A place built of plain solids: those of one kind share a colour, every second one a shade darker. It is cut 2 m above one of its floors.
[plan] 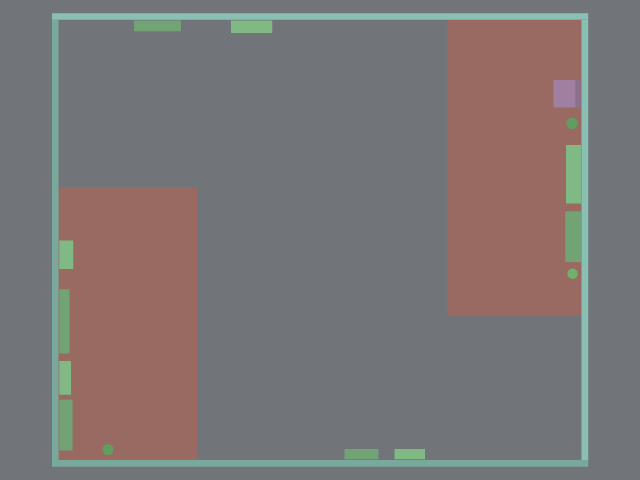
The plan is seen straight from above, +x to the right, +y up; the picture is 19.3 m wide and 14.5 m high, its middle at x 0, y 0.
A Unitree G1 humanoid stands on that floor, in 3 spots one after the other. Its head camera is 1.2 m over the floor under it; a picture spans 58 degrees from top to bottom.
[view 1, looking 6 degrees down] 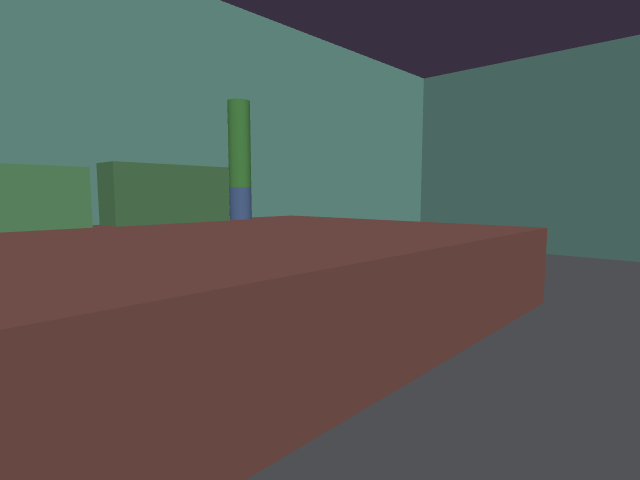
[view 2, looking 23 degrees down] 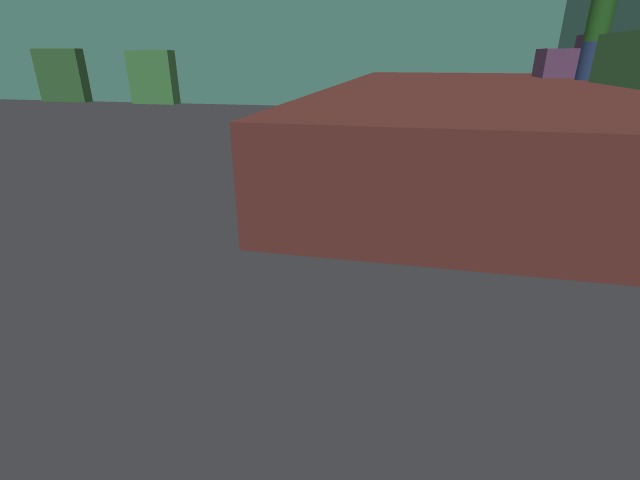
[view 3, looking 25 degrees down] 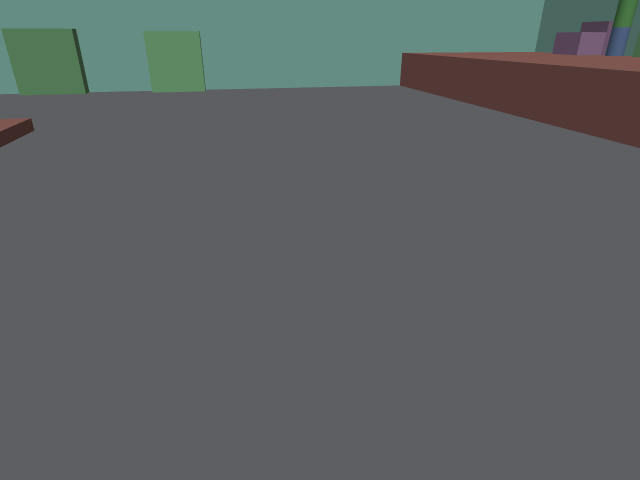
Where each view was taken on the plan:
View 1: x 2.44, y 2.84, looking -47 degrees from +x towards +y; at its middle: floor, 3.46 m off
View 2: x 4.92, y -4.78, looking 102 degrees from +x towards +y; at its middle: floor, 2.75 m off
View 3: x -1.01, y -5.40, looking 78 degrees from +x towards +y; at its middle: ground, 2.84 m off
